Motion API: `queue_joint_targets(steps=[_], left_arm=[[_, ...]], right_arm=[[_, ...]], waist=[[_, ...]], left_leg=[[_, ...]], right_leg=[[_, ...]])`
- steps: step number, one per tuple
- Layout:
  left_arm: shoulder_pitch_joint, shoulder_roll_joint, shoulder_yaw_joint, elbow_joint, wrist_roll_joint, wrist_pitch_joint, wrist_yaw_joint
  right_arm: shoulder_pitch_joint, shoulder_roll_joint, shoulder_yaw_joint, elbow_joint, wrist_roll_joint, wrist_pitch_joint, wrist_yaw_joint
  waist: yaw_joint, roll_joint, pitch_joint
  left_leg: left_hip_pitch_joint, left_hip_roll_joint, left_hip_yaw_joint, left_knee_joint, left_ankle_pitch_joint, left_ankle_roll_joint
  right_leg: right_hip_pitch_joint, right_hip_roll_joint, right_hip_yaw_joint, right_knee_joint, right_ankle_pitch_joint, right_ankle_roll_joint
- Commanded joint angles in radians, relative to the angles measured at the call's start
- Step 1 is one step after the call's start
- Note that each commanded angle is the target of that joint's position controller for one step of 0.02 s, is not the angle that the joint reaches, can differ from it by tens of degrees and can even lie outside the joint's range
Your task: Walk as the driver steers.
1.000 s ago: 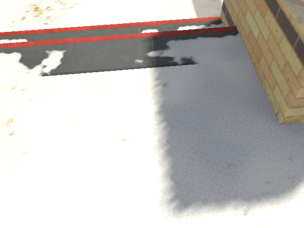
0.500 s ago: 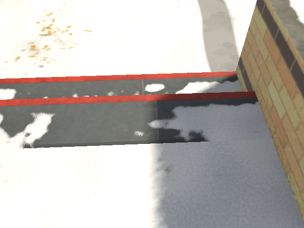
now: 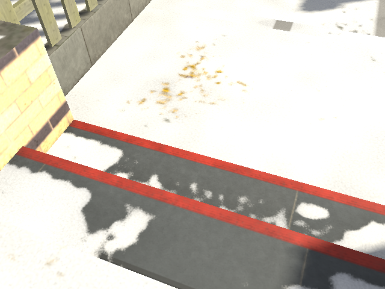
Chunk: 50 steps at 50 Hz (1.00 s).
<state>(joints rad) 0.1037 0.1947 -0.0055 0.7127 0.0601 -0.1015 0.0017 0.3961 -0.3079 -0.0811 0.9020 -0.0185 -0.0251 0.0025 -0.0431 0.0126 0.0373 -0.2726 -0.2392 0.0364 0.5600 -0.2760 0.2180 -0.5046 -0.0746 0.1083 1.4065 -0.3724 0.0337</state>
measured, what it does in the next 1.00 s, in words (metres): walks ahead, turning right: right foot, then left foot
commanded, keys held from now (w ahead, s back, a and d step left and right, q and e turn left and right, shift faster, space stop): w+q+shift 0.12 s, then w+e+shift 0.50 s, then e+shift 0.38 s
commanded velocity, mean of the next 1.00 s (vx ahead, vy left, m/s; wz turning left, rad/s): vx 0.81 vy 0.00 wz -0.31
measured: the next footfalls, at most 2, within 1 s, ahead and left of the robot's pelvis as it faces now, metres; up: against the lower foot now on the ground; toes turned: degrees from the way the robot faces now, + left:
right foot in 0.28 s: +0.48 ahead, -0.15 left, +0.00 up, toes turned +9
left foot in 0.68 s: +0.80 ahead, +0.08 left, +0.00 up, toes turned -8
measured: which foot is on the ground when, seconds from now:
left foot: down 0.00-0.26, up 0.28-0.66, down 0.68-1.00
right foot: up 0.00-0.26, down 0.28-0.70, up 0.72-1.00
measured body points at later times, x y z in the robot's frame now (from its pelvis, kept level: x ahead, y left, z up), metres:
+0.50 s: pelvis +0.46 -0.07 +0.02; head +0.48 -0.07 +0.47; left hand +0.38 +0.20 -0.10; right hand +0.70 -0.29 -0.05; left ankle +0.51 +0.07 -0.65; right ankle +0.44 -0.16 -0.72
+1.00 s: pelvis +0.83 -0.06 -0.02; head +0.86 -0.08 +0.43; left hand +1.14 +0.12 -0.08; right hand +0.69 -0.34 -0.13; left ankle +0.77 +0.09 -0.72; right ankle +0.97 -0.20 -0.71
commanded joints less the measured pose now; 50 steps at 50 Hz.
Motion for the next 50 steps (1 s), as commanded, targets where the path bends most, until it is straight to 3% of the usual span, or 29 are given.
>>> queue_joint_targets(steps=[1,5,9,11,13,14,15,16,17,18,19,22,25,28,30,31,33,34,35,36,37,38,40,42,43,46,47,48,50], left_arm=[[0.035,0.138,0.020,-0.085,0.022,0.033,-0.010],[-0.159,0.100,-0.007,-0.177,-0.018,0.036,-0.025],[-0.184,0.112,-0.005,-0.186,-0.026,0.026,-0.023],[-0.093,0.177,0.026,-0.161,-0.022,0.022,-0.007],[0.241,0.251,0.070,-0.071,-0.039,0.023,0.015],[0.465,0.303,0.090,-0.013,-0.030,0.028,0.031],[0.446,0.404,0.113,0.012,-0.001,0.028,0.016],[0.345,0.314,0.105,-0.006,-0.036,0.041,-0.008],[0.260,0.242,0.095,-0.022,-0.043,0.039,-0.014],[0.272,0.219,0.093,-0.002,-0.046,0.038,-0.020],[0.303,0.192,0.083,0.024,-0.044,0.036,-0.020],[0.361,0.183,0.077,0.076,-0.059,0.020,-0.012],[0.353,0.205,0.082,0.060,-0.058,0.018,-0.007],[0.358,0.255,0.099,0.051,-0.078,0.017,-0.015],[0.388,0.279,0.106,0.060,-0.086,0.023,-0.017],[0.373,0.272,0.105,0.057,-0.084,0.026,-0.009],[0.316,0.298,0.112,0.028,-0.080,0.042,-0.001],[0.266,0.305,0.116,0.006,-0.096,0.039,-0.003],[0.328,0.169,0.096,-0.020,-0.098,0.032,-0.001],[0.495,0.123,0.078,-0.010,-0.104,0.042,0.025],[0.434,0.192,0.089,-0.006,-0.064,0.059,0.037],[0.320,0.219,0.101,-0.019,-0.037,0.074,0.033],[0.234,0.210,0.112,-0.057,-0.013,0.112,0.000],[0.191,0.149,0.096,-0.097,-0.012,0.156,-0.022],[0.194,0.146,0.097,-0.101,-0.010,0.170,-0.025],[0.079,0.170,0.100,-0.141,-0.026,0.163,-0.056],[0.101,0.121,0.085,-0.125,-0.029,0.167,-0.086],[0.110,0.093,0.077,-0.117,-0.043,0.171,-0.114],[0.092,0.086,0.073,-0.109,-0.071,0.179,-0.117]], right_arm=[[-0.044,-0.117,-0.018,-0.106,0.015,-0.062,-0.013],[0.013,-0.141,-0.032,-0.108,0.026,-0.069,-0.002],[0.090,-0.126,-0.028,-0.082,0.025,-0.074,0.007],[0.082,-0.173,-0.034,-0.079,0.008,-0.082,0.000],[-0.001,-0.205,-0.041,-0.088,-0.021,-0.072,-0.009],[-0.061,-0.143,-0.026,-0.113,-0.030,-0.073,-0.015],[0.094,0.014,0.013,-0.166,0.023,-0.082,0.007],[0.059,-0.044,0.026,-0.166,-0.005,-0.087,-0.002],[-0.062,-0.071,0.025,-0.187,-0.013,-0.087,-0.003],[-0.138,-0.086,0.029,-0.207,-0.030,-0.091,-0.001],[-0.195,-0.078,0.033,-0.235,-0.045,-0.086,0.004],[-0.204,-0.047,0.056,-0.288,-0.058,-0.054,0.015],[-0.365,-0.036,0.082,-0.361,-0.036,-0.054,0.027],[-0.472,-0.029,0.096,-0.395,-0.017,-0.058,0.040],[-0.455,-0.040,0.091,-0.391,-0.013,-0.053,0.032],[-0.378,-0.059,0.077,-0.362,-0.020,-0.058,0.025],[-0.147,-0.113,0.043,-0.283,-0.039,-0.071,0.016],[0.033,-0.128,0.030,-0.247,-0.050,-0.084,0.003],[0.136,-0.189,0.016,-0.235,-0.061,-0.099,-0.012],[0.078,-0.144,0.020,-0.274,-0.031,-0.095,0.001],[0.030,-0.107,0.019,-0.288,-0.004,-0.085,0.005],[-0.022,-0.065,0.026,-0.284,0.003,-0.086,0.003],[-0.041,-0.062,0.027,-0.242,0.005,-0.091,0.003],[-0.029,-0.096,0.008,-0.192,0.015,-0.079,-0.010],[-0.039,-0.104,0.004,-0.191,0.010,-0.082,-0.010],[-0.100,-0.049,0.015,-0.178,0.022,-0.104,-0.033],[-0.129,-0.028,0.021,-0.179,0.025,-0.104,-0.039],[-0.138,-0.028,0.021,-0.183,0.020,-0.106,-0.049],[-0.108,-0.032,0.014,-0.169,0.001,-0.087,-0.054]], waist=[[0.087,-0.144,0.057],[-0.002,-0.032,0.048],[-0.071,0.028,-0.011],[-0.023,0.071,-0.081],[0.177,0.103,-0.219],[0.283,0.048,-0.306],[0.122,-0.370,-0.377],[0.103,-0.275,-0.297],[0.093,-0.132,-0.158],[0.096,-0.014,-0.110],[0.083,0.022,-0.064],[0.018,-0.063,-0.012],[0.034,-0.064,0.048],[0.080,-0.074,0.043],[0.088,-0.094,0.004],[0.054,-0.110,-0.034],[-0.049,-0.035,-0.140],[-0.152,-0.036,-0.185],[-0.120,0.144,-0.271],[-0.010,0.272,-0.419],[-0.021,0.179,-0.358],[-0.019,0.103,-0.207],[0.012,0.096,-0.047],[0.049,0.107,-0.005],[0.051,0.126,-0.045],[0.108,0.054,-0.014],[0.126,0.027,-0.033],[0.130,0.007,-0.025],[0.131,-0.012,0.001]], left_leg=[[-0.050,0.302,-0.506,-0.387,0.106,0.165],[-0.078,0.200,-0.379,-0.361,0.422,0.080],[0.174,0.257,-0.338,-0.324,0.672,0.018],[0.343,0.303,-0.320,-0.184,0.963,-0.024],[0.337,0.301,-0.249,0.202,1.088,-0.060],[0.132,0.255,-0.199,0.576,0.833,-0.077],[-0.281,0.035,-0.157,0.943,-0.124,-0.150],[-0.460,0.106,-0.167,0.969,-0.147,-0.123],[-0.503,0.188,-0.166,0.934,-0.046,-0.129],[-0.470,0.219,-0.155,0.856,-0.015,-0.133],[-0.444,0.242,-0.148,0.784,-0.017,-0.142],[-0.429,0.282,-0.129,0.598,-0.084,-0.195],[-0.342,0.290,-0.066,0.313,0.083,-0.237],[-0.137,0.249,-0.026,0.115,0.321,-0.236],[-0.051,0.223,-0.022,0.097,0.341,-0.231],[0.025,0.245,-0.083,0.131,0.442,-0.210],[0.219,0.175,-0.029,0.140,0.334,-0.174],[0.397,0.217,-0.072,0.035,0.387,-0.160],[0.605,0.512,-0.296,0.015,0.608,-0.100],[0.713,0.770,-0.564,0.059,0.950,-0.002],[0.602,0.729,-0.583,-0.003,0.829,0.032],[0.455,0.677,-0.486,-0.057,0.748,0.025],[0.258,0.606,-0.317,-0.098,0.757,-0.011],[0.142,0.595,-0.203,-0.119,0.724,-0.041],[0.134,0.601,-0.148,-0.079,0.723,-0.036],[-0.079,0.468,0.052,-0.047,0.160,-0.178],[-0.203,0.415,0.133,-0.004,-0.008,-0.210],[-0.308,0.398,0.176,0.025,-0.128,-0.223],[-0.343,0.412,0.208,0.155,-0.181,-0.229]], right_leg=[[-0.162,-0.063,-0.046,-0.205,0.000,0.047],[-0.017,-0.015,-0.117,-0.609,0.363,0.031],[0.062,0.041,-0.163,-0.845,0.511,-0.040],[0.130,0.092,-0.177,-0.887,0.406,-0.089],[0.395,0.104,-0.183,-0.889,0.269,-0.131],[0.637,-0.009,-0.047,-0.804,0.092,-0.164],[0.875,-0.265,0.600,-0.988,-0.063,-0.330],[0.840,-0.258,0.836,-1.118,-0.165,-0.363],[0.711,-0.220,0.659,-1.123,-0.116,-0.353],[0.599,-0.178,0.545,-1.121,-0.005,-0.332],[0.500,-0.124,0.450,-1.127,0.079,-0.305],[0.359,-0.058,0.375,-1.166,0.165,-0.317],[0.191,-0.017,0.299,-1.246,0.255,-0.317],[0.112,0.019,0.254,-1.278,0.407,-0.268],[0.171,0.015,0.240,-1.237,0.526,-0.247],[0.211,0.002,0.238,-1.154,0.610,-0.218],[0.237,0.045,0.185,-0.796,1.015,-0.171],[0.135,0.096,0.178,-0.499,0.958,-0.135],[-0.042,0.178,0.116,-0.138,0.213,-0.089],[-0.191,0.170,0.027,0.084,-0.248,-0.063],[-0.264,0.114,-0.010,0.082,-0.173,-0.067],[-0.302,0.078,-0.020,0.017,-0.097,-0.069],[-0.284,0.033,-0.025,-0.107,-0.065,-0.069],[-0.243,0.014,-0.043,-0.212,-0.014,-0.073],[-0.215,0.027,-0.075,-0.187,0.142,-0.091],[-0.053,0.050,-0.108,-0.574,0.698,-0.097],[0.150,0.077,-0.139,-0.658,0.920,-0.100],[0.287,0.104,-0.168,-0.697,1.049,-0.089],[0.381,0.120,-0.221,-0.728,1.079,-0.064]])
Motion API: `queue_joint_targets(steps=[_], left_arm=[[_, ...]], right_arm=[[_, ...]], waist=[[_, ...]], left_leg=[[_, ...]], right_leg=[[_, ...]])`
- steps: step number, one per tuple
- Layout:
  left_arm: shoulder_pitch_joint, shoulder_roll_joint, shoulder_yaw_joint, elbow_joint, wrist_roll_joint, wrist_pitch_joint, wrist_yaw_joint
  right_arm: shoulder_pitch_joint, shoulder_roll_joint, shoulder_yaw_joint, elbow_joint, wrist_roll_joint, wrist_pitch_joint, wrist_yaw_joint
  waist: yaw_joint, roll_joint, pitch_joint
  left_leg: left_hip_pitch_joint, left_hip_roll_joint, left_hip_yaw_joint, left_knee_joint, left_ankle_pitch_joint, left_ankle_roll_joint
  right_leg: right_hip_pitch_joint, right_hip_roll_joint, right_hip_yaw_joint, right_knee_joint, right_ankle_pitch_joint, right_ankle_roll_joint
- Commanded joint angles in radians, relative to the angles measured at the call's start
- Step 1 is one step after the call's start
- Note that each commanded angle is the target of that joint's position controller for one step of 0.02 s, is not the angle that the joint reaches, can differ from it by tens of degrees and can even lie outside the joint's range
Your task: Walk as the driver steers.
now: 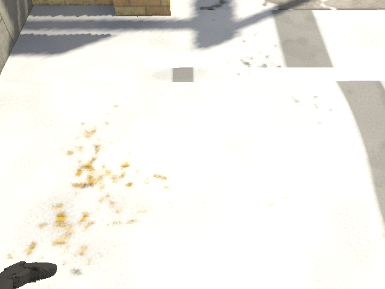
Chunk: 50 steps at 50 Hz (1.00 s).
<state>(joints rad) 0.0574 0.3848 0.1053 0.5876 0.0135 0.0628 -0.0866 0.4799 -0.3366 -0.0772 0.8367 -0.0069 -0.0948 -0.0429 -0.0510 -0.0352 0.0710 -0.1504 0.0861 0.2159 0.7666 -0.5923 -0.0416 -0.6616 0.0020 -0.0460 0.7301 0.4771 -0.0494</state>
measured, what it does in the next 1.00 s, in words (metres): goes down, turning right: right foot 0.15 m lower, then left foot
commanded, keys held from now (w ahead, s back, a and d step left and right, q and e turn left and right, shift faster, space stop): e+shift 0.12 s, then shift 0.80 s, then w+shift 0.08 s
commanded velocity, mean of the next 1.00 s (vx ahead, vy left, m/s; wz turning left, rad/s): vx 0.07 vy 0.00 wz -0.34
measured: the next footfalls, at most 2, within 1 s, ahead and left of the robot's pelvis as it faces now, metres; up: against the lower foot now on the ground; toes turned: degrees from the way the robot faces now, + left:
right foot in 0.10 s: +0.17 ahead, -0.03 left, -0.15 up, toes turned -15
left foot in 0.58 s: +0.22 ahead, +0.16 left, -0.15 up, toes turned -20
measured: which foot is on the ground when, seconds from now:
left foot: down 0.00-0.08, up 0.10-0.56, down 0.58-1.00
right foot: up 0.00-0.08, down 0.10-1.00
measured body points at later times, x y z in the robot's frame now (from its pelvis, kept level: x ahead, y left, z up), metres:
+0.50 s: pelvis +0.17 +0.04 -0.13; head +0.18 +0.03 +0.32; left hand +0.34 +0.26 -0.25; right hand +0.19 -0.24 -0.25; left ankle +0.20 +0.16 -0.80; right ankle +0.15 -0.02 -0.85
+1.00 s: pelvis +0.17 +0.08 -0.10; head +0.16 +0.09 +0.35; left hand +0.32 +0.30 -0.25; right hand +0.15 -0.18 -0.24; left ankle +0.18 +0.18 -0.85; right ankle +0.13 -0.03 -0.84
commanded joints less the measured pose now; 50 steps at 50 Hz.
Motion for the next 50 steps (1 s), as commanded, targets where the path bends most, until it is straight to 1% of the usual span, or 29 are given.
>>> queue_joint_targets(steps=[1,3,4,5,6,7,8,9,10,11,12,13,14,16,19,24,27,28,29,30,31,33,36,40,44,46,47,48,50], left_arm=[[0.126,-0.085,-0.036,0.025,-0.010,0.018,-0.017],[0.245,-0.031,-0.016,0.087,0.023,0.013,0.023],[0.441,-0.001,0.005,0.163,0.042,0.004,0.052],[0.552,0.042,0.024,0.212,0.055,-0.016,0.072],[0.510,0.214,0.044,0.186,0.021,-0.019,0.070],[0.469,0.212,0.043,0.125,-0.026,-0.035,0.069],[0.372,0.152,0.023,0.090,-0.030,-0.047,0.078],[0.246,0.096,0.000,0.068,-0.027,-0.049,0.086],[0.161,0.104,0.004,0.058,-0.012,-0.054,0.106],[0.154,0.047,-0.018,0.086,-0.004,-0.065,0.104],[0.192,0.038,-0.023,0.119,-0.006,-0.069,0.098],[0.221,0.034,-0.027,0.146,-0.006,-0.071,0.098],[0.237,0.022,-0.030,0.163,-0.009,-0.070,0.104],[0.209,0.004,-0.038,0.163,0.003,-0.061,0.100],[0.211,-0.013,-0.042,0.160,0.004,-0.039,0.101],[0.196,-0.028,-0.048,0.147,0.027,-0.029,0.098],[0.199,-0.027,-0.053,0.166,0.018,-0.015,0.094],[0.170,-0.028,-0.057,0.163,0.009,-0.010,0.100],[0.159,-0.060,-0.067,0.153,0.000,-0.011,0.104],[0.271,-0.097,-0.070,0.153,0.006,-0.015,0.104],[0.177,-0.058,-0.066,0.148,-0.003,-0.010,0.099],[0.112,-0.060,-0.067,0.163,-0.013,-0.005,0.083],[0.122,-0.109,-0.089,0.200,-0.014,-0.002,0.063],[0.118,-0.042,-0.080,0.250,-0.003,-0.011,0.072],[0.126,-0.065,-0.084,0.301,-0.006,-0.032,0.077],[0.129,-0.067,-0.083,0.326,-0.007,-0.036,0.083],[0.141,-0.077,-0.083,0.338,-0.005,-0.034,0.084],[0.147,-0.057,-0.071,0.338,-0.001,-0.031,0.082],[0.091,-0.047,-0.063,0.310,0.017,-0.027,0.063]], right_arm=[[-0.166,-0.011,0.008,-0.101,-0.012,-0.003,-0.004],[-0.117,-0.042,0.001,-0.094,0.010,0.029,-0.009],[-0.127,-0.079,-0.012,-0.089,0.017,0.052,-0.008],[-0.150,-0.053,-0.014,-0.078,0.021,0.070,-0.009],[-0.020,-0.009,-0.003,-0.136,0.007,0.075,-0.006],[0.007,-0.030,0.014,-0.157,-0.050,0.085,-0.005],[-0.033,-0.033,0.019,-0.164,-0.072,0.088,-0.011],[-0.011,-0.066,0.011,-0.140,-0.071,0.091,-0.017],[-0.008,-0.049,0.014,-0.140,-0.071,0.105,-0.025],[-0.064,-0.088,0.006,-0.129,-0.050,0.115,-0.029],[-0.130,-0.087,0.002,-0.136,-0.039,0.123,-0.025],[-0.136,-0.056,0.010,-0.130,-0.030,0.128,-0.022],[-0.144,-0.014,0.027,-0.131,-0.033,0.137,-0.021],[-0.092,-0.005,0.027,-0.096,-0.016,0.138,-0.006],[-0.174,0.011,0.028,-0.112,-0.015,0.139,0.005],[-0.224,0.021,0.024,-0.112,-0.011,0.140,0.019],[-0.230,0.050,0.035,-0.122,0.015,0.142,0.020],[-0.163,0.052,0.034,-0.094,0.013,0.141,0.018],[-0.131,0.023,0.032,-0.082,-0.003,0.129,0.015],[-0.131,-0.059,0.024,-0.088,-0.010,0.115,0.012],[-0.176,-0.031,0.039,-0.100,-0.004,0.106,0.021],[-0.270,0.016,0.058,-0.111,-0.008,0.096,0.036],[-0.279,-0.005,0.057,-0.091,-0.007,0.103,0.035],[-0.198,0.006,0.054,-0.065,0.006,0.104,0.051],[-0.224,0.014,0.050,-0.025,-0.003,0.102,0.050],[-0.221,0.020,0.048,-0.005,-0.003,0.100,0.050],[-0.208,0.018,0.044,0.010,-0.003,0.104,0.051],[-0.200,-0.035,0.020,0.017,-0.002,0.115,0.053],[-0.179,-0.095,-0.008,0.020,-0.010,0.128,0.066]], waist=[[0.122,0.023,-0.014],[0.152,0.008,-0.005],[0.242,0.016,-0.062],[0.311,-0.081,-0.041],[0.137,-0.173,-0.066],[0.141,-0.060,-0.224],[0.118,0.066,-0.242],[0.033,0.128,-0.217],[0.003,-0.007,-0.273],[-0.012,0.111,-0.175],[0.007,0.118,-0.133],[0.009,0.117,-0.161],[0.020,0.095,-0.196],[0.012,0.039,-0.259],[0.042,0.023,-0.196],[0.075,-0.018,-0.117],[0.071,-0.088,-0.070],[0.036,-0.068,-0.080],[0.030,0.008,-0.078],[0.113,0.255,-0.108],[0.053,0.308,-0.077],[0.072,0.182,-0.068],[0.083,0.176,-0.085],[0.027,0.071,-0.053],[0.046,0.028,-0.052],[0.043,0.024,-0.052],[0.040,0.041,-0.088],[0.035,0.089,-0.077],[0.015,0.177,0.031]], left_leg=[[-0.398,0.094,0.036,0.029,0.177,0.033],[-0.260,0.106,0.057,0.346,0.391,0.051],[-0.245,0.100,0.053,0.635,0.525,0.055],[-0.437,-0.011,0.054,1.116,0.008,0.056],[-0.804,-0.052,-0.061,1.272,-0.269,0.027],[-0.851,0.017,-0.176,1.211,-0.174,-0.003],[-0.841,0.017,-0.233,1.158,-0.024,-0.007],[-0.774,0.030,-0.250,0.967,0.142,-0.005],[-0.735,0.025,-0.274,0.906,0.152,-0.031],[-0.612,0.038,-0.295,0.670,0.244,-0.068],[-0.523,0.029,-0.279,0.545,0.251,-0.059],[-0.474,0.029,-0.277,0.466,0.278,-0.041],[-0.418,0.028,-0.273,0.414,0.355,-0.014],[-0.348,0.008,-0.254,0.428,0.499,0.038],[-0.358,-0.007,-0.253,0.400,0.448,0.056],[-0.322,-0.035,-0.265,0.336,0.261,0.052],[-0.195,-0.093,-0.230,-0.098,0.024,0.045],[-0.076,-0.095,-0.224,-0.255,0.150,0.049],[0.040,-0.016,-0.321,-0.416,0.407,0.068],[0.166,0.226,-0.555,-0.393,0.994,0.145],[0.022,0.294,-0.633,-0.411,1.135,0.287],[-0.050,0.189,-0.497,-0.425,1.011,0.251],[-0.041,0.066,-0.364,-0.428,0.832,0.155],[-0.051,0.030,-0.372,-0.486,0.565,0.102],[0.034,0.006,-0.324,-0.477,0.520,0.097],[0.038,0.007,-0.322,-0.486,0.505,0.097],[0.047,-0.003,-0.327,-0.513,0.309,0.100],[0.043,-0.018,-0.352,-0.522,0.041,0.127],[-0.039,0.086,-0.506,-0.633,-0.315,0.204]], right_leg=[[0.513,0.050,-0.094,-0.099,0.176,0.030],[0.553,0.053,-0.111,-0.281,0.091,0.010],[0.704,0.039,-0.043,-0.388,0.015,-0.049],[0.866,-0.062,0.127,-0.465,0.156,-0.163],[1.100,-0.252,0.275,-0.035,1.126,-0.190],[1.099,-0.328,0.414,-0.069,1.120,-0.237],[0.979,-0.345,0.449,-0.141,0.822,-0.296],[0.805,-0.313,0.448,-0.193,0.527,-0.309],[0.707,-0.388,0.605,-0.236,0.308,-0.408],[0.500,-0.318,0.503,-0.328,0.194,-0.390],[0.433,-0.274,0.468,-0.312,0.245,-0.344],[0.443,-0.253,0.435,-0.282,0.304,-0.310],[0.449,-0.222,0.383,-0.236,0.394,-0.272],[0.462,-0.167,0.327,-0.179,0.437,-0.208],[0.440,-0.154,0.341,-0.185,0.276,-0.190],[0.424,-0.182,0.406,-0.174,0.154,-0.264],[0.440,-0.122,0.396,-0.213,-0.054,-0.190],[0.414,-0.104,0.402,-0.207,-0.155,-0.155],[0.346,-0.062,0.368,-0.141,-0.304,-0.089],[0.236,0.061,0.217,0.001,-0.801,-0.031],[0.252,0.088,0.154,-0.041,-1.033,0.000],[0.396,0.055,0.131,-0.072,-0.942,0.018],[0.542,0.049,0.099,-0.275,-0.690,0.032],[0.588,-0.046,0.169,-0.337,-0.539,0.029],[0.527,-0.064,0.187,-0.407,-0.527,0.026],[0.528,-0.068,0.188,-0.418,-0.532,0.025],[0.537,-0.046,0.169,-0.413,-0.652,0.020],[0.487,0.017,0.107,-0.328,-0.866,0.001],[0.341,0.059,0.013,-0.186,-0.986,-0.017]])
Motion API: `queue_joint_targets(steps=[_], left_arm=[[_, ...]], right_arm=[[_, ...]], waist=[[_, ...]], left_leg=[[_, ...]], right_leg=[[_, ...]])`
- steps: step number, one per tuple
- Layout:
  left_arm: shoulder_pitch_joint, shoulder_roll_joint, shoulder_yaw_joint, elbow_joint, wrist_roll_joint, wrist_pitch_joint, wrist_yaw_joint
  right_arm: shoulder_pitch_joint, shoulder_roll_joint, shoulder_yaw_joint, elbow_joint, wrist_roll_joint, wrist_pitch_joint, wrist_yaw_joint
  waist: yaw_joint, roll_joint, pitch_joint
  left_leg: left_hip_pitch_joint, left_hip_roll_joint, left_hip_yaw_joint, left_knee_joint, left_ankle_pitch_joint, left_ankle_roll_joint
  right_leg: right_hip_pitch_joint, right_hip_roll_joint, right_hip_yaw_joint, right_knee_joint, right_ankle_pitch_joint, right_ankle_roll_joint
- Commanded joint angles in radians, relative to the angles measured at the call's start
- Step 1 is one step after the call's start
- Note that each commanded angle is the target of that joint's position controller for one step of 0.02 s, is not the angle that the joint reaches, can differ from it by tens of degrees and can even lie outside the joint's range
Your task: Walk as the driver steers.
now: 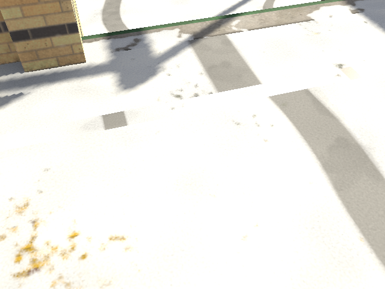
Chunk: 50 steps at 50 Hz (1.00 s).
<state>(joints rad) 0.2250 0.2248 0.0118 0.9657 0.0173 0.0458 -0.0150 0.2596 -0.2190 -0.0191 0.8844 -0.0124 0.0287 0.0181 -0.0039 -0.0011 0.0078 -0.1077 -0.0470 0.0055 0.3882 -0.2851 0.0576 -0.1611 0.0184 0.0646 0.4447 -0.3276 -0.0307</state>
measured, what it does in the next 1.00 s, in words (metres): goes down: left foot 0.15 m lower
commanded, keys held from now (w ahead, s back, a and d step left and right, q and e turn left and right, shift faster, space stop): w+shift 0.92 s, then w+q+shift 0.08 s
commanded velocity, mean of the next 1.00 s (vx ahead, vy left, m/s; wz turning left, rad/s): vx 0.83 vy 0.00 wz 0.01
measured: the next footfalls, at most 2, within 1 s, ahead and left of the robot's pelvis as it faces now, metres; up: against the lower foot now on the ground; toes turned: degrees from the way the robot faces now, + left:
left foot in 0.70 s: +0.49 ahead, +0.19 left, -0.15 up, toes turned +5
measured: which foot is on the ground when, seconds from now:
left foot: down 0.00-0.12, up 0.14-0.68, down 0.70-1.00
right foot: down 0.00-0.70, up 0.72-1.00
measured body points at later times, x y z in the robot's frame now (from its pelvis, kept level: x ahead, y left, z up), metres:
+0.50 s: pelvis +0.16 +0.00 -0.03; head +0.17 -0.01 +0.42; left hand +0.05 +0.26 -0.16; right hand +0.37 -0.25 -0.13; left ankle +0.33 +0.18 -0.72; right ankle +0.00 -0.11 -0.75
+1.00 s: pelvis +0.60 +0.11 -0.17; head +0.63 +0.10 +0.27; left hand +0.81 +0.34 -0.27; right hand +0.49 -0.13 -0.32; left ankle +0.45 +0.19 -0.90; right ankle +0.78 -0.01 -0.86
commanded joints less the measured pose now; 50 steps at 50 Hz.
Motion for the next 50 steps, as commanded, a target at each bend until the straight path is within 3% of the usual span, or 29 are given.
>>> queue_joint_targets(steps=[1,3,6,7,8,9,11,12,13,16,17,24,28,31,33,34,35,36,37,38,39,40,41,42,43,45,46,48,50], left_arm=[[-0.115,0.096,0.026,-0.087,0.010,-0.016,-0.015],[-0.073,0.074,0.026,-0.071,0.003,-0.034,-0.021],[0.210,0.079,0.038,0.035,0.006,-0.056,-0.015],[0.332,0.135,0.052,0.070,0.014,-0.070,-0.003],[0.329,0.235,0.076,0.062,0.006,-0.083,-0.002],[0.245,0.234,0.078,0.037,0.005,-0.088,0.005],[0.101,0.193,0.074,-0.025,0.008,-0.105,0.008],[0.095,0.196,0.079,-0.018,0.023,-0.121,0.010],[0.108,0.178,0.075,-0.015,0.019,-0.132,0.009],[0.228,0.130,0.063,0.062,0.016,-0.156,0.005],[0.262,0.143,0.065,0.070,0.013,-0.163,0.010],[0.288,0.143,0.059,0.055,0.025,-0.171,0.039],[0.349,0.142,0.064,0.062,0.041,-0.165,0.043],[0.363,0.159,0.065,0.075,0.045,-0.151,0.049],[0.351,0.187,0.067,0.087,0.042,-0.140,0.052],[0.333,0.193,0.073,0.091,0.036,-0.131,0.051],[0.297,0.182,0.077,0.095,0.015,-0.126,0.046],[0.243,0.094,0.070,0.083,0.013,-0.142,0.041],[0.346,0.053,0.053,0.030,-0.030,-0.172,0.058],[0.300,0.101,0.048,-0.016,-0.070,-0.191,0.062],[0.121,0.136,0.046,-0.021,-0.031,-0.184,0.053],[0.017,0.152,0.051,-0.025,-0.006,-0.176,0.028],[0.037,0.119,0.052,-0.014,0.007,-0.172,0.011],[0.008,0.078,0.045,-0.020,0.034,-0.143,-0.007],[0.005,0.031,0.033,-0.034,0.047,-0.120,-0.020],[-0.081,0.030,0.019,-0.096,0.042,-0.110,-0.032],[-0.130,0.033,0.010,-0.115,0.037,-0.116,-0.035],[-0.213,0.044,0.002,-0.145,0.018,-0.125,-0.040],[-0.249,0.068,0.008,-0.161,0.005,-0.123,-0.035]], right_arm=[[0.011,-0.203,-0.070,-0.037,0.005,0.004,0.007],[-0.050,-0.178,-0.074,-0.052,0.002,-0.007,0.009],[-0.204,-0.151,-0.078,-0.093,0.004,-0.018,0.003],[-0.273,-0.083,-0.062,-0.128,0.000,-0.022,0.005],[-0.292,-0.056,-0.051,-0.178,0.004,-0.032,0.005],[-0.260,-0.101,-0.058,-0.166,-0.006,-0.042,0.000],[-0.177,-0.132,-0.071,-0.119,-0.009,-0.054,0.016],[-0.145,-0.146,-0.081,-0.093,-0.032,-0.055,0.024],[-0.132,-0.149,-0.083,-0.082,-0.038,-0.049,0.029],[-0.206,-0.154,-0.102,-0.083,-0.021,-0.042,0.037],[-0.244,-0.164,-0.105,-0.085,-0.021,-0.045,0.032],[-0.419,-0.133,-0.087,-0.108,-0.031,-0.057,0.075],[-0.509,-0.126,-0.070,-0.126,-0.011,-0.058,0.076],[-0.488,-0.118,-0.061,-0.119,-0.023,-0.075,0.065],[-0.248,-0.157,-0.076,-0.038,-0.038,-0.082,0.035],[-0.026,-0.201,-0.095,0.041,-0.040,-0.083,0.026],[0.216,-0.250,-0.119,0.117,-0.059,-0.088,0.021],[0.309,-0.291,-0.120,0.162,-0.067,-0.090,0.032],[0.360,-0.300,-0.099,0.151,-0.060,-0.096,0.039],[0.394,-0.407,-0.140,0.174,-0.017,-0.087,0.026],[0.274,-0.273,-0.117,0.136,-0.045,-0.088,0.000],[0.123,-0.182,-0.091,0.094,-0.059,-0.102,-0.010],[0.079,-0.153,-0.076,0.099,-0.076,-0.123,-0.019],[0.090,-0.129,-0.065,0.126,-0.054,-0.139,-0.023],[0.079,-0.112,-0.056,0.142,-0.028,-0.146,-0.021],[0.058,-0.110,-0.050,0.134,-0.014,-0.159,-0.019],[0.054,-0.089,-0.043,0.129,-0.009,-0.157,-0.019],[0.072,-0.108,-0.047,0.116,0.005,-0.152,-0.016],[0.112,-0.153,-0.055,0.122,0.014,-0.155,-0.009]], waist=[[-0.022,0.148,0.152],[0.018,0.121,0.132],[0.159,0.042,0.091],[0.215,-0.147,0.092],[0.190,-0.262,0.145],[0.122,-0.120,0.177],[0.049,-0.049,0.102],[0.035,-0.055,0.073],[0.033,-0.054,0.048],[0.051,-0.059,0.102],[0.073,-0.058,0.096],[0.104,-0.070,0.160],[0.166,-0.051,0.229],[0.163,-0.041,0.239],[0.061,-0.009,0.124],[-0.033,-0.008,0.008],[-0.171,0.073,-0.091],[-0.171,0.256,-0.138],[-0.093,0.362,-0.291],[-0.165,0.534,-0.512],[-0.142,0.238,-0.291],[-0.111,0.090,-0.120],[-0.050,0.055,-0.084],[0.005,0.008,-0.007],[0.049,0.038,0.034],[0.067,0.107,0.110],[0.067,0.103,0.127],[0.047,0.069,0.137],[0.047,0.019,0.149]], left_leg=[[-0.132,0.268,-0.334,-0.288,-0.578,0.126],[-0.205,0.257,-0.286,-0.280,-0.416,0.119],[-0.450,0.151,-0.149,-0.056,-0.396,0.078],[-0.614,0.049,-0.038,0.267,-0.315,0.036],[-0.786,-0.023,-0.021,0.469,-0.236,0.016],[-0.785,0.051,-0.130,0.529,-0.114,0.021],[-0.660,0.088,-0.116,0.536,0.038,-0.022],[-0.614,0.102,-0.121,0.580,0.105,-0.034],[-0.581,0.102,-0.115,0.598,0.143,-0.048],[-0.685,0.101,-0.192,0.524,0.291,-0.066],[-0.721,0.093,-0.189,0.504,0.311,-0.071],[-0.610,0.149,-0.079,0.298,0.630,-0.044],[-0.600,0.172,-0.027,0.158,0.597,-0.022],[-0.467,0.175,0.005,0.025,0.570,-0.004],[-0.245,0.150,0.042,-0.005,0.516,0.021],[-0.023,0.125,0.045,0.014,0.456,0.041],[0.266,0.135,0.030,-0.020,0.479,0.071],[0.542,0.227,-0.036,0.237,0.561,0.050],[0.733,0.368,-0.164,0.515,1.100,0.017],[0.856,0.518,-0.583,0.148,0.340,0.204],[0.630,0.464,-0.591,-0.049,-0.097,0.204],[0.381,0.388,-0.477,-0.098,-0.175,0.161],[0.235,0.400,-0.458,-0.043,0.026,0.160],[0.027,0.371,-0.397,-0.063,0.189,0.158],[-0.090,0.337,-0.325,-0.109,0.199,0.147],[-0.184,0.288,-0.232,-0.186,0.340,0.153],[-0.200,0.254,-0.155,-0.206,0.430,0.142],[-0.252,0.209,-0.109,-0.288,0.439,0.146],[-0.159,0.237,-0.123,-0.323,0.578,0.156]], right_leg=[[-0.182,0.013,-0.123,0.141,-0.078,-0.035],[-0.082,-0.017,-0.120,0.123,-0.031,-0.040],[0.256,0.000,-0.140,0.008,-0.051,-0.073],[0.360,-0.164,0.126,-0.146,-0.265,-0.114],[0.292,-0.364,0.554,-0.314,-0.509,-0.210],[0.201,-0.412,0.583,-0.332,-0.511,-0.252],[0.142,-0.325,0.406,-0.335,-0.335,-0.219],[0.132,-0.308,0.347,-0.324,-0.240,-0.217],[0.111,-0.276,0.291,-0.325,-0.191,-0.207],[0.191,-0.233,0.194,-0.291,-0.107,-0.175],[0.240,-0.226,0.175,-0.274,-0.069,-0.164],[0.045,-0.216,0.099,-0.152,-0.108,-0.175],[0.093,-0.205,0.065,-0.063,-0.083,-0.167],[0.137,-0.194,0.030,0.023,0.121,-0.154],[0.198,-0.171,-0.002,0.299,0.483,-0.156],[0.163,-0.169,-0.010,0.551,0.628,-0.158],[0.002,-0.109,-0.055,0.955,0.539,-0.133],[-0.419,0.027,-0.027,1.432,-0.398,-0.113],[-0.642,0.032,0.130,1.553,-0.442,-0.139],[-0.826,0.062,0.079,1.558,-0.310,-0.107],[-0.900,-0.047,0.005,1.400,-0.155,-0.107],[-0.807,-0.092,0.006,1.239,-0.035,-0.101],[-0.725,-0.107,0.052,1.125,0.081,-0.096],[-0.616,-0.135,0.036,0.995,0.083,-0.066],[-0.548,-0.154,0.021,0.884,0.065,-0.042],[-0.520,-0.167,-0.008,0.674,0.151,-0.019],[-0.475,-0.168,-0.032,0.544,0.218,-0.026],[-0.286,-0.121,-0.109,0.325,0.301,-0.028],[-0.210,-0.075,-0.130,0.232,0.349,-0.042]])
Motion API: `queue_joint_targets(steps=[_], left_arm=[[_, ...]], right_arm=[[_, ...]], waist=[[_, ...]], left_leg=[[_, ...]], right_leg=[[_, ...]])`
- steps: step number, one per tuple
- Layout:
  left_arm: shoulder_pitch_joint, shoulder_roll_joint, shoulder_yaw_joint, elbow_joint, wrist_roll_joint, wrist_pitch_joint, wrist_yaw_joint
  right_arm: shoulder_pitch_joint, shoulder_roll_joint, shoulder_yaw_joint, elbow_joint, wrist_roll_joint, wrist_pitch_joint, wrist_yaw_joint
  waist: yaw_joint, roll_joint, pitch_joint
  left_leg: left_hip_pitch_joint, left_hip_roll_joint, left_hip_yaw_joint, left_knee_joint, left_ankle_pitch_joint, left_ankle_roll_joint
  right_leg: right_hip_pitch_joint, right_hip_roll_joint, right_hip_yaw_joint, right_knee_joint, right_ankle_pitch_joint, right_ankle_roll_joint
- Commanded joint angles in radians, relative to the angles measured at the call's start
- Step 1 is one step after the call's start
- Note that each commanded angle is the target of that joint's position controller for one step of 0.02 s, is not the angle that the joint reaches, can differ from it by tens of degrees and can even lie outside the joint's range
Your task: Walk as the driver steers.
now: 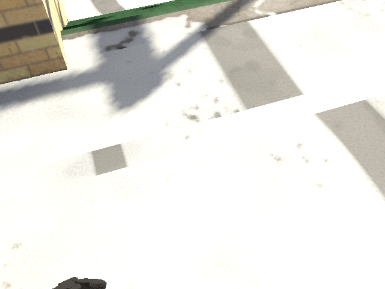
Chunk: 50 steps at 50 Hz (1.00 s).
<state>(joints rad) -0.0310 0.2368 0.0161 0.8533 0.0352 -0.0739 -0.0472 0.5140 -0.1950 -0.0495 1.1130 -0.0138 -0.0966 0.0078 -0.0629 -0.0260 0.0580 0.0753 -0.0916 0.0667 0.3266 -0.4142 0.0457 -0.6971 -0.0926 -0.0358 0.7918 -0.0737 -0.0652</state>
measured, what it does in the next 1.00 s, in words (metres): walks ahead, turning left: right foot, then left foot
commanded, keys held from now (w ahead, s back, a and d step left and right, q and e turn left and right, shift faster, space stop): w+q+shift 0.14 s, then q+shift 0.46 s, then shift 0.40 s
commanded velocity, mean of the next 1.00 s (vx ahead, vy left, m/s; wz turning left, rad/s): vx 0.37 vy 0.00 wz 0.62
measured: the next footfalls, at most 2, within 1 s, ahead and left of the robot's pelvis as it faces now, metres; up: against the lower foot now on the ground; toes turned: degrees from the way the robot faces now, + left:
right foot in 0.08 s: +0.30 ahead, -0.10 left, +0.00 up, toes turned +1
left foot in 0.50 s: +0.57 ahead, +0.12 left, +0.00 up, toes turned +24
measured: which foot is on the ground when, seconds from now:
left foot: down 0.00-0.10, up 0.12-0.48, down 0.50-1.00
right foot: up 0.00-0.06, down 0.08-0.46, up 0.48-1.00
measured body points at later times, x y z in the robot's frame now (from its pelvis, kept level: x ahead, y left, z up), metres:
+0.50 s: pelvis +0.40 +0.03 -0.01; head +0.44 +0.05 +0.43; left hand +0.32 +0.29 -0.15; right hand +0.64 -0.16 -0.12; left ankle +0.54 +0.10 -0.72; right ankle +0.28 -0.10 -0.69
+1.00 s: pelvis +0.52 +0.05 +0.02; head +0.53 +0.08 +0.47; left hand +0.45 +0.34 -0.11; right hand +0.76 -0.13 -0.08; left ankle +0.54 +0.10 -0.72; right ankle +0.65 -0.08 -0.67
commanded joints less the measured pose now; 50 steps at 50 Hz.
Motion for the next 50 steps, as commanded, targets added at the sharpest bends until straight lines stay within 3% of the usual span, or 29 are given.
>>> queue_joint_targets(steps=[1,2,3,4,5,6,7,8,9,10,11,13,16,18,20,22,23,24,25,26,27,28,29,31,32,35,38,43,50], left_arm=[[0.032,0.080,0.014,-0.046,-0.012,-0.005,0.002],[0.110,0.105,0.027,-0.028,-0.013,-0.006,0.011],[0.271,0.132,0.044,0.016,-0.014,-0.008,0.023],[0.476,0.169,0.064,0.072,-0.007,-0.008,0.039],[0.613,0.258,0.084,0.084,0.023,-0.013,0.058],[0.545,0.286,0.090,0.067,0.032,-0.015,0.049],[0.382,0.215,0.084,0.034,0.017,-0.012,0.042],[0.290,0.125,0.063,0.008,0.011,-0.021,0.042],[0.266,0.089,0.055,0.018,0.013,-0.032,0.040],[0.264,0.070,0.046,0.027,0.007,-0.043,0.045],[0.283,0.053,0.038,0.046,-0.002,-0.055,0.045],[0.307,0.045,0.035,0.065,-0.026,-0.073,0.044],[0.239,0.057,0.036,0.046,-0.036,-0.069,0.057],[0.225,0.083,0.043,0.032,-0.041,-0.065,0.065],[0.242,0.140,0.058,0.021,-0.054,-0.064,0.073],[0.237,0.180,0.075,-0.002,-0.072,-0.047,0.074],[0.222,0.190,0.080,-0.016,-0.072,-0.032,0.072],[0.196,0.181,0.082,-0.027,-0.071,-0.016,0.068],[0.257,0.098,0.067,-0.020,-0.048,-0.001,0.055],[0.408,0.066,0.060,-0.066,-0.030,0.017,0.062],[0.450,0.082,0.046,-0.094,-0.014,0.026,0.073],[0.391,0.123,0.047,-0.093,-0.003,0.031,0.080],[0.306,0.144,0.054,-0.104,0.006,0.036,0.080],[0.271,0.141,0.054,-0.122,0.013,0.064,0.082],[0.278,0.133,0.051,-0.120,0.012,0.082,0.082],[0.277,0.105,0.043,-0.133,-0.003,0.104,0.079],[0.233,0.116,0.047,-0.153,-0.008,0.124,0.077],[0.181,0.135,0.058,-0.163,-0.011,0.140,0.075],[0.196,0.137,0.054,-0.151,-0.020,0.127,0.076]], right_arm=[[-0.131,-0.197,-0.026,-0.106,0.017,-0.030,0.005],[-0.113,-0.225,-0.030,-0.103,0.011,-0.024,0.007],[-0.122,-0.252,-0.036,-0.105,-0.001,-0.014,0.004],[-0.146,-0.254,-0.038,-0.114,-0.012,-0.006,0.001],[-0.133,-0.132,-0.014,-0.142,-0.019,-0.003,0.005],[-0.006,-0.049,-0.003,-0.189,0.055,-0.007,0.010],[-0.069,-0.128,-0.014,-0.197,0.045,0.005,-0.003],[-0.130,-0.140,-0.019,-0.199,0.033,0.017,-0.004],[-0.152,-0.112,-0.017,-0.193,0.019,0.030,-0.005],[-0.147,-0.094,-0.021,-0.196,0.000,0.047,-0.002],[-0.125,-0.072,-0.020,-0.203,-0.007,0.068,0.002],[-0.179,-0.057,-0.021,-0.239,-0.009,0.094,0.008],[-0.308,-0.044,-0.008,-0.316,-0.005,0.095,0.030],[-0.349,-0.047,0.002,-0.333,-0.005,0.087,0.047],[-0.302,-0.079,-0.005,-0.326,-0.020,0.089,0.053],[-0.187,-0.132,-0.025,-0.309,-0.029,0.094,0.043],[-0.095,-0.168,-0.042,-0.293,-0.033,0.093,0.032],[0.011,-0.211,-0.064,-0.266,-0.035,0.085,0.016],[-0.075,-0.272,-0.080,-0.267,-0.015,0.081,-0.004],[-0.129,-0.372,-0.093,-0.316,-0.014,0.092,0.005],[-0.166,-0.406,-0.113,-0.377,0.000,0.099,0.009],[-0.235,-0.331,-0.098,-0.408,0.010,0.110,-0.003],[-0.272,-0.261,-0.077,-0.404,0.018,0.113,-0.010],[-0.260,-0.216,-0.062,-0.390,0.022,0.105,-0.020],[-0.250,-0.209,-0.059,-0.384,0.020,0.100,-0.021],[-0.220,-0.243,-0.066,-0.382,0.010,0.091,-0.020],[-0.213,-0.238,-0.062,-0.390,0.013,0.107,-0.025],[-0.207,-0.220,-0.049,-0.400,0.004,0.130,-0.029],[-0.204,-0.204,-0.030,-0.383,-0.013,0.123,-0.031]], waist=[[0.125,0.022,0.072],[0.155,0.020,0.006],[0.236,0.028,-0.092],[0.335,0.039,-0.193],[0.343,-0.095,-0.298],[0.194,-0.317,-0.390],[0.155,-0.189,-0.227],[0.132,-0.062,-0.082],[0.105,0.023,0.001],[0.069,0.028,0.019],[0.037,-0.007,0.013],[0.016,-0.050,0.011],[-0.005,-0.091,0.030],[0.003,-0.058,0.010],[-0.015,-0.045,-0.048],[-0.065,-0.063,-0.124],[-0.106,-0.064,-0.173],[-0.160,-0.028,-0.204],[-0.080,0.142,-0.115],[0.041,0.192,-0.193],[0.018,0.164,-0.393],[0.029,0.023,-0.306],[0.044,-0.048,-0.188],[0.068,-0.043,-0.131],[0.071,-0.049,-0.143],[0.063,-0.014,-0.197],[0.040,0.058,-0.188],[0.008,0.105,-0.118],[0.005,0.132,-0.082]], left_leg=[[-0.255,0.281,-0.174,-0.204,0.868,0.155],[-0.169,0.268,-0.162,-0.078,1.037,0.141],[-0.171,0.251,-0.151,0.135,1.099,0.127],[-0.280,0.203,-0.139,0.406,1.003,0.113],[-0.473,0.112,-0.110,0.823,0.469,0.103],[-0.694,0.019,-0.165,1.084,-0.019,0.103],[-0.792,0.086,-0.161,1.125,0.076,0.114],[-0.802,0.136,-0.139,1.090,0.149,0.103],[-0.755,0.164,-0.135,1.056,0.156,0.091],[-0.707,0.181,-0.133,1.023,0.143,0.076],[-0.658,0.188,-0.121,0.997,0.116,0.058],[-0.667,0.184,-0.083,0.923,0.142,0.039],[-0.641,0.150,0.012,0.638,0.346,0.028],[-0.514,0.105,0.077,0.396,0.514,0.028],[-0.415,0.049,0.129,0.327,0.533,0.049],[-0.303,0.014,0.124,0.316,0.465,0.098],[-0.218,0.011,0.088,0.294,0.436,0.129],[-0.108,0.015,0.039,0.202,0.473,0.158],[-0.055,0.117,-0.107,0.180,0.883,0.176],[0.090,0.332,-0.509,0.276,1.592,0.341],[0.171,0.444,-0.727,0.109,1.253,0.457],[0.060,0.415,-0.727,0.029,0.871,0.434],[-0.074,0.346,-0.653,-0.013,0.701,0.375],[-0.204,0.273,-0.522,-0.012,0.776,0.282],[-0.237,0.251,-0.479,-0.001,0.838,0.235],[-0.226,0.213,-0.416,0.030,0.961,0.126],[-0.208,0.182,-0.408,0.000,0.781,0.051],[-0.179,0.188,-0.475,-0.069,0.409,0.041],[-0.173,0.210,-0.507,-0.071,0.327,0.121]], right_leg=[[0.363,0.064,-0.031,-0.161,0.080,-0.021],[0.438,0.101,-0.038,-0.185,0.034,-0.030],[0.612,0.132,-0.039,-0.203,-0.020,-0.036],[0.848,0.099,-0.019,-0.203,-0.074,-0.039],[1.026,-0.136,0.253,-0.239,-0.434,-0.047],[1.075,-0.350,0.820,-0.525,-0.745,-0.079],[0.938,-0.323,0.802,-0.608,-0.882,-0.082],[0.792,-0.310,0.602,-0.579,-0.617,-0.095],[0.662,-0.276,0.441,-0.567,-0.278,-0.090],[0.592,-0.238,0.288,-0.548,0.003,-0.070],[0.543,-0.238,0.182,-0.524,0.235,-0.061],[0.537,-0.201,0.026,-0.517,0.508,-0.030],[0.489,-0.113,-0.167,-0.542,0.562,-0.007],[0.481,-0.081,-0.244,-0.510,0.511,-0.006],[0.544,-0.110,-0.251,-0.404,0.673,0.004],[0.594,-0.154,-0.233,-0.198,0.803,0.017],[0.587,-0.172,-0.210,-0.029,0.746,0.027],[0.534,-0.139,-0.199,0.227,0.529,0.055],[0.337,0.028,-0.200,0.508,-0.407,0.081],[0.114,0.128,-0.077,0.797,-0.635,0.136],[0.033,0.110,0.089,0.828,-0.555,0.141],[0.016,0.075,0.112,0.773,-0.481,0.136],[0.020,0.044,0.118,0.666,-0.427,0.134],[0.103,0.013,0.118,0.518,-0.363,0.136],[0.146,0.005,0.113,0.472,-0.341,0.136],[0.169,0.006,0.100,0.384,-0.267,0.127],[0.130,0.012,0.098,0.327,-0.199,0.121],[0.072,0.022,0.115,0.243,-0.179,0.128],[0.163,0.060,0.106,0.071,-0.280,0.102]])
